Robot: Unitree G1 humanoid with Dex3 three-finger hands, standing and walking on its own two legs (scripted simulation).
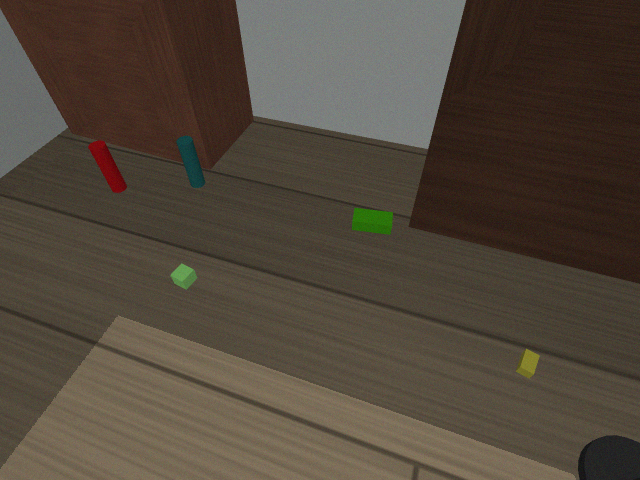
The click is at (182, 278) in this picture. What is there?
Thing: small box
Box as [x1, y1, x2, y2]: [170, 263, 196, 289]
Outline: 181,263 170,275 174,283 186,289 196,278 196,275 193,269
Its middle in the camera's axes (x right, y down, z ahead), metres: -0.51 +0.15 +1.50
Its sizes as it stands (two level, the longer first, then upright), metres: 0.065 0.062 0.056
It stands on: the floor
